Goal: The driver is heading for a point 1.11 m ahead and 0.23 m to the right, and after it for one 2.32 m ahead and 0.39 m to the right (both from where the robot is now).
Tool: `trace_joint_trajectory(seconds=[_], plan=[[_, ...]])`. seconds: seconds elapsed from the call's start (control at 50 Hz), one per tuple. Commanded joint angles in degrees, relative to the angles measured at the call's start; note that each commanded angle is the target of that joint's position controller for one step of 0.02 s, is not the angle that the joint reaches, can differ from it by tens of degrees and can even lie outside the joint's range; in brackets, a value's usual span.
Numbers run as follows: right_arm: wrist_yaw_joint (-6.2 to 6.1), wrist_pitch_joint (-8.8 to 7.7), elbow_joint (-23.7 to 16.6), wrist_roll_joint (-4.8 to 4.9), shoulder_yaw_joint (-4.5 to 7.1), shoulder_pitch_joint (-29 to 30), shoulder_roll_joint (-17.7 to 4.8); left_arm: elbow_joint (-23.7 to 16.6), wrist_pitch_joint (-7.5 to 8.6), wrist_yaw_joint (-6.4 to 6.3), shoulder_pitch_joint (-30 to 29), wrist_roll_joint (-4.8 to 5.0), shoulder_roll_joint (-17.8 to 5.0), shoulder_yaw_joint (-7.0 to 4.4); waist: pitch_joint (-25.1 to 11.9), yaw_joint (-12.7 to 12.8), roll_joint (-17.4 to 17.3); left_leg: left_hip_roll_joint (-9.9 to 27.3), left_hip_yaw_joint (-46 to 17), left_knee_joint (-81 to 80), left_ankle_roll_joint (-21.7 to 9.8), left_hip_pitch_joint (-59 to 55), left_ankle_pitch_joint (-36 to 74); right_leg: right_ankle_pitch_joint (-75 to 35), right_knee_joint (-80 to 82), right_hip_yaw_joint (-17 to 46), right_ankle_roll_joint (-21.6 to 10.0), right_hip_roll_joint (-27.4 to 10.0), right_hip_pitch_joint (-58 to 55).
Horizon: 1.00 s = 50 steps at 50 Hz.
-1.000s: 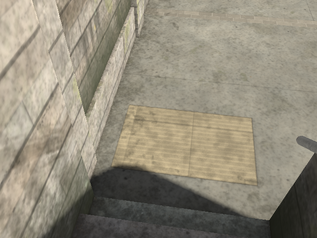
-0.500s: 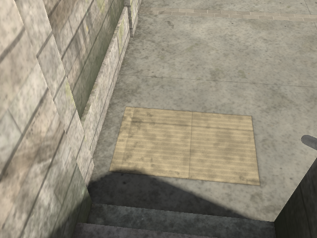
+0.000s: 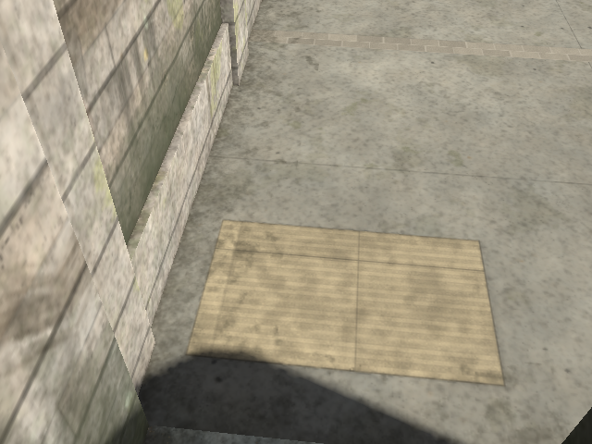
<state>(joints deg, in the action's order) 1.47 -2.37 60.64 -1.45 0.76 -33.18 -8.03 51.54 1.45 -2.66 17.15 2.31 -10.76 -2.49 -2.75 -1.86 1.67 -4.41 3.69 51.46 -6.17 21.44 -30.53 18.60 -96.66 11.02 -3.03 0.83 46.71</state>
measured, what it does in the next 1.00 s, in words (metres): goes down: right foot 0.21 m lower, then left foot 0.21 m lower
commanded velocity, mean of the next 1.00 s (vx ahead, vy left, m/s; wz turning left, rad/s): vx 0.50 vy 0.00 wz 0.00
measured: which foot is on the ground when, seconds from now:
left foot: down 0.00-0.34, up 0.36-0.86, down 0.88-1.00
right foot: up 0.00-0.32, down 0.34-0.86, up 0.88-1.00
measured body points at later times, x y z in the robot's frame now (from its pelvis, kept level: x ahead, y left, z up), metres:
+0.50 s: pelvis +0.20 -0.09 -0.19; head +0.19 -0.09 +0.26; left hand +0.06 +0.12 -0.33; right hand +0.30 -0.33 -0.33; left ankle +0.23 +0.09 -0.69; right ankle +0.18 -0.17 -0.90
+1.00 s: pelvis +0.45 -0.04 -0.40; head +0.44 -0.03 +0.05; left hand +0.50 +0.21 -0.54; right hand +0.39 -0.26 -0.55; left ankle +0.45 +0.07 -1.11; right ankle +0.41 -0.20 -0.88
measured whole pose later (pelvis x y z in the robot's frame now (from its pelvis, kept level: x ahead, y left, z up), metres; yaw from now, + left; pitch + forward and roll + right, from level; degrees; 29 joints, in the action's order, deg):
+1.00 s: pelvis +0.45 -0.04 -0.40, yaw +0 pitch +1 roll +0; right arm 3.3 -1.9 57.7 -0.5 2.1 -27.4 -9.8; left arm 53.5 2.0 -1.7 18.3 3.0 -11.0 -3.2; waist -2.2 -2.2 0.3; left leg -0.9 0.7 43.2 -3.2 20.5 -22.0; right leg 30.4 -109.1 8.5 -4.7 3.2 45.7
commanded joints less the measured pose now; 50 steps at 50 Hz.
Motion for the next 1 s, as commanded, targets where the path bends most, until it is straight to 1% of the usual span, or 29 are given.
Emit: trace_joint_trajectory(seconds=[0.02, 0.04, 0.06, 0.08, 0.14, 0.18, 0.24, 0.28, 0.3, 0.32, 0.34, 0.36, 0.38, 0.42, 0.46, 0.48, 0.5, 0.54, 0.56, 0.62, 0.68, 0.78, 0.82, 0.86, 0.88, 0.9, 0.92, 0.96, 1.0], plan=[[-2.98, -2.04, -3.0, -2.81, 0.25, 5.0, -9.0, -4.2, -2.51, -0.58, 7.3, -0.70, -0.7, 0.15, 8.7, 9.2, -2.7, 22.0, -34.3, -15.8, -10.1, 13.1, 46.3, -12.5, 10.6, -1.0, 6.3, -5.6, 2.2], [-3.29, -2.17, -3.1, -2.11, 0.64, 5.2, -10.9, -4.0, -3.06, -0.37, 8.3, -0.67, 0.1, 0.30, 8.2, 9.6, -2.9, 20.9, -33.1, -15.5, -10.2, 14.9, 39.0, -12.1, 10.2, -3.7, 6.6, -4.5, -0.4], [-3.86, -2.92, -2.0, 1.09, 0.34, 1.6, -7.4, -5.6, -2.82, 0.12, 2.4, 0.08, -3.6, -0.91, 11.2, 6.3, -2.2, 18.0, -32.1, -10.2, -8.5, 7.0, 24.5, -24.1, 21.6, 2.7, 5.2, -7.2, 10.6], [-4.20, -3.13, -0.7, 2.00, -0.30, -2.6, -5.1, -7.2, -2.47, 0.81, -1.0, -0.32, -3.1, -0.83, 10.6, 3.9, -4.3, 17.3, -32.4, -8.7, -7.6, 1.8, 20.3, -28.4, 26.9, 3.6, 3.9, -7.0, 13.9], [-6.49, -1.56, -1.5, 2.64, -0.79, -1.4, -4.4, -9.2, -1.79, 3.40, -6.0, -2.19, -1.1, 0.01, 9.8, 2.3, -2.1, 10.7, -22.0, -5.8, -6.4, 10.6, 3.7, -48.1, 49.0, -2.0, 4.5, -4.9, -4.9], [-6.47, -1.04, -2.6, 2.49, 0.43, 1.4, -8.6, -8.6, -1.67, 4.46, -6.5, -1.61, -0.4, 0.15, 10.8, 1.4, -4.1, 10.8, -18.7, -4.8, -6.9, 20.5, 0.9, -53.1, 48.6, -6.3, 5.6, -2.5, -19.8], [-5.74, -0.24, -2.6, 3.62, 1.28, -0.6, -6.5, -8.6, -2.44, 4.47, -6.8, -2.01, -3.1, -0.55, 12.1, -0.8, -7.1, 11.8, -20.8, 5.4, -6.7, 6.8, 7.7, -40.1, 48.8, -5.1, 4.4, -3.8, -9.1], [-4.86, -0.16, -3.2, 2.87, 2.77, 6.1, -8.3, -6.3, -1.98, 4.81, -0.5, -1.68, -7.1, -2.42, 8.4, 3.0, -11.3, 15.4, -24.2, 14.6, -5.7, 3.8, 16.0, -36.3, 49.0, -6.3, 1.9, -6.9, -13.4], [-4.45, 0.35, -4.5, 2.77, 2.60, 8.2, -6.9, -4.5, -1.34, 5.00, 5.2, -0.52, -7.2, -2.94, 6.9, 4.9, -6.9, 10.7, -17.9, 21.2, -3.5, 3.5, 20.4, -30.0, 65.1, -11.0, 0.9, -6.3, -23.3], [-4.46, 0.59, -2.7, 2.99, 2.80, 9.7, -6.3, 1.2, -1.59, 4.57, 19.2, -1.73, -7.8, -4.37, 2.7, 11.6, -4.1, 8.2, -14.3, 34.9, -2.3, 10.9, 34.4, -34.6, 69.2, -16.7, -0.1, -4.4, -45.3], [-5.37, -0.14, -2.8, 4.36, 3.48, 12.6, -6.8, 4.3, -1.17, 4.42, 29.3, -2.45, -4.3, -3.42, 3.8, 18.3, 4.9, 0.4, -9.3, 64.5, 1.2, 14.6, 22.3, -36.7, 84.6, -11.6, -5.8, -8.8, -50.3], [-4.90, -0.85, -3.9, 2.92, 2.74, 9.4, -0.5, 7.3, 0.23, 5.68, 31.0, -2.90, -1.8, -0.70, 6.3, 13.5, 18.7, -8.0, -12.7, 84.9, 1.9, 40.8, -20.1, -68.0, 58.6, -4.9, -7.1, -13.7, -61.2], [-4.58, -1.21, -6.7, 4.19, 2.20, 3.8, -0.8, 6.8, 0.50, 6.15, 29.1, -2.84, -0.8, 0.66, 4.2, 7.1, 21.2, -6.9, -16.1, 79.7, 0.9, 46.0, -17.1, -79.5, 54.6, 0.2, -6.7, -14.8, -60.5], [-4.37, -0.07, -8.3, 5.45, 1.78, 6.4, -1.6, 7.6, 0.48, 7.71, 24.2, -3.28, -1.4, 0.94, 0.5, 2.3, -0.2, 0.2, -13.7, 67.3, -0.5, 46.0, -4.6, -42.8, 59.3, 4.1, -9.6, -16.9, -49.1], [-4.43, 1.63, -12.7, 6.62, 0.49, 13.4, 0.3, 7.9, 0.09, 6.12, 18.6, -4.53, -8.6, -0.93, 3.4, 0.4, 4.0, 6.3, -16.9, 54.2, 0.9, 51.6, 10.0, -7.8, 67.8, 22.3, -14.1, -23.0, -37.7], [-4.55, 2.13, -14.0, 6.82, 0.99, 17.4, -3.2, 7.2, 0.49, 5.19, 16.7, -5.41, -4.1, 0.63, 6.9, 0.8, 1.3, 6.8, -19.0, 47.8, 1.4, 52.9, 16.6, -5.4, 68.2, 23.0, -11.2, -20.7, -33.9], [-4.15, 3.20, -14.8, 4.68, 1.22, 18.0, -3.9, 5.8, 0.89, 3.12, 12.7, -5.93, -0.3, 2.64, 10.3, -1.4, -0.4, 7.4, -16.2, 33.1, 3.8, 46.4, 25.5, -9.9, 68.8, 15.9, -9.7, -17.3, -24.8], [-3.07, 3.33, -14.0, 0.92, 1.20, 15.5, -2.2, 5.5, 1.43, 1.03, 10.8, -5.05, -3.9, 2.23, 6.3, -3.1, 1.6, 8.3, -10.0, 25.2, 6.1, 27.2, 41.9, -16.9, 65.7, 10.8, -9.2, -12.5, -14.5], [-2.69, 3.25, -14.0, 1.56, 1.44, 14.6, -2.9, 5.6, 1.55, 0.75, 10.6, -4.47, -6.3, 1.64, 5.8, -3.6, 4.1, 7.7, -8.7, 26.4, 6.5, 24.1, 41.4, -18.7, 65.6, 9.9, -8.8, -12.1, -13.3], [-1.60, 1.69, -18.2, 2.14, 2.28, 26.0, -6.8, 7.2, 2.32, -1.81, 20.2, -0.29, -2.2, 2.33, 9.6, 2.4, 3.0, 11.1, -15.1, 0.5, 5.3, 37.9, 59.7, -1.1, 57.7, 9.2, -7.3, -10.2, -31.7], [0.84, 1.82, -18.7, 1.75, 1.48, 29.1, -3.1, 6.7, 1.24, -2.38, 20.4, -1.17, -1.9, 2.19, 10.5, 4.5, 1.4, 7.5, -8.7, -9.2, 6.4, 19.8, 67.5, 5.8, 53.8, 2.8, -7.6, -6.7, -20.7], [2.28, 2.06, -20.2, 1.38, 2.13, 28.6, -4.8, 6.5, 1.02, -1.72, 19.6, -0.92, -3.3, 0.57, 12.2, 7.3, 3.0, 7.0, -9.0, -11.0, 5.5, 20.1, 56.4, -1.6, 42.3, 6.6, -9.4, -6.8, -26.0], [2.60, 1.45, -17.5, 1.91, 3.24, 21.8, -7.1, 5.4, 0.80, 0.10, 11.7, -1.72, -4.2, -0.69, 6.7, 3.0, 3.6, 7.8, -6.1, -11.9, 4.1, 6.6, 53.3, -6.9, 32.6, 5.5, -8.6, -6.0, -23.4], [1.55, 0.94, -8.0, 2.24, 5.97, -5.4, -11.2, 5.4, 2.17, 0.89, 4.9, 0.48, -3.8, -1.21, 0.9, -9.2, 4.6, 11.2, -5.8, -27.3, -0.1, -19.4, 49.7, -30.4, 6.2, 2.3, -5.2, -3.8, -17.2], [1.06, 0.61, -4.7, 0.96, 4.93, -15.3, -7.8, 5.5, 3.13, 0.64, 1.1, 0.16, -3.1, -1.24, 4.4, -16.3, -9.4, 13.7, -2.6, -42.4, -4.7, -23.9, 57.5, -3.9, -24.9, -6.3, -1.8, 6.5, -13.1], [1.34, -0.01, -2.0, 1.26, 2.13, -12.8, -4.4, 4.2, 2.98, 1.00, 9.4, -0.63, 2.6, -0.99, 3.7, -7.0, -21.8, 17.8, -9.4, -11.3, -5.7, -40.2, 83.1, 32.2, -35.5, -1.8, -1.4, 11.4, 16.5], [1.68, 0.06, -3.7, 1.97, 0.76, -10.9, -2.7, 2.5, 3.06, 1.39, 13.8, 0.08, 0.9, -0.60, 1.4, -2.7, -21.7, 18.4, -15.5, -9.4, -6.8, -38.4, 82.2, 26.5, -23.6, 2.0, -2.1, 7.8, 20.0], [2.96, 0.20, -2.9, 2.80, 1.26, -4.9, -5.6, 0.2, 1.63, 1.16, 10.5, 0.56, 0.7, -0.57, 0.0, 1.6, -6.2, 22.2, -21.8, -15.1, -9.8, -25.0, 47.7, 18.6, -20.6, -3.7, -2.3, 1.0, 20.6], [0.77, -0.29, -4.3, -1.18, 1.76, 4.4, -9.1, -5.4, -0.20, 0.92, 1.7, 1.31, 0.1, 0.17, 6.0, 4.7, -8.5, 28.4, -36.2, -24.7, -12.8, -2.7, 26.3, -3.6, 4.4, -0.2, 0.7, -5.2, 18.3]])
Keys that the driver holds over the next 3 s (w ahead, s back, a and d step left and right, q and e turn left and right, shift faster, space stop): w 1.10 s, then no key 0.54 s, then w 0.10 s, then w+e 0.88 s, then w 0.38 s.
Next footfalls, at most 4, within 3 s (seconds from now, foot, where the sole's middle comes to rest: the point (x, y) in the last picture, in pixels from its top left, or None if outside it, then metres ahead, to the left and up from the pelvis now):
0.34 right None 0.22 -0.17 -0.93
0.88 left None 0.48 0.07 -1.14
1.32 right None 0.68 -0.19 -1.35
1.92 left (257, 424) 0.99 0.13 -1.56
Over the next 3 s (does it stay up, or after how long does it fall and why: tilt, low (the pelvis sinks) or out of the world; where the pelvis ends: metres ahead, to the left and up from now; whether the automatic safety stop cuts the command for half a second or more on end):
stays up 1.48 -0.05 -0.80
